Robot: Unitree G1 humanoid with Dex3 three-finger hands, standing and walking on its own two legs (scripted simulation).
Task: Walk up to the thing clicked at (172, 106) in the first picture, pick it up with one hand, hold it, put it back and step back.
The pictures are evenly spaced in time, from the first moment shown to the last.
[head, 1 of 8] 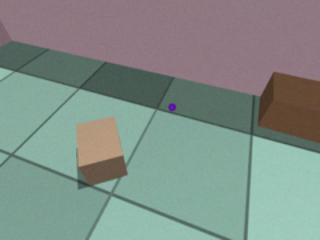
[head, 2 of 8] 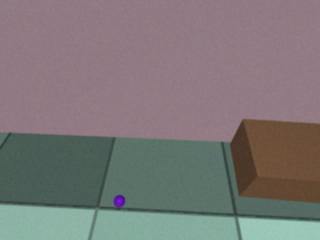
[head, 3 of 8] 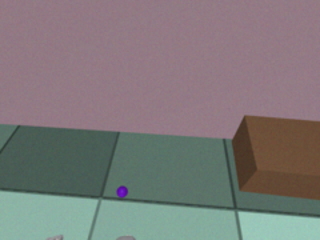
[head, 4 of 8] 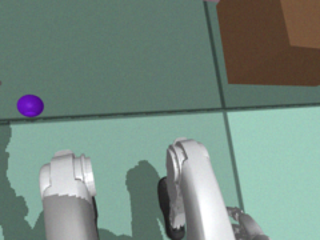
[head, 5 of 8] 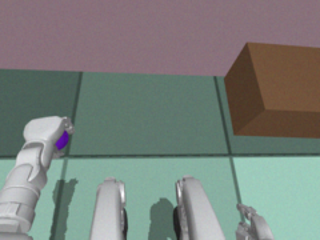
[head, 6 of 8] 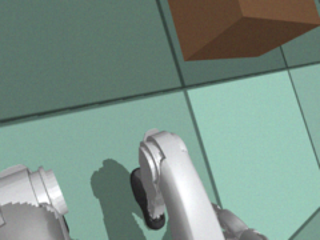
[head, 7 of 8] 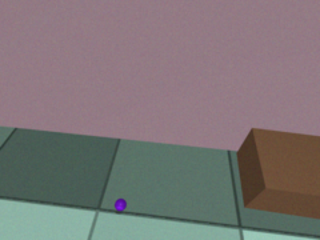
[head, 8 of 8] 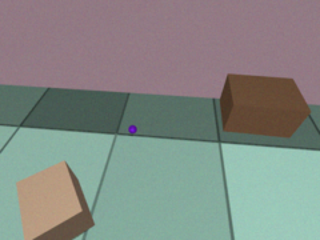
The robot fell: no
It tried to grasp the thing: yes
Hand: left
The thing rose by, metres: 0.68
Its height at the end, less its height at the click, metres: +0.00
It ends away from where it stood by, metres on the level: 0.00
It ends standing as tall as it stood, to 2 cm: yes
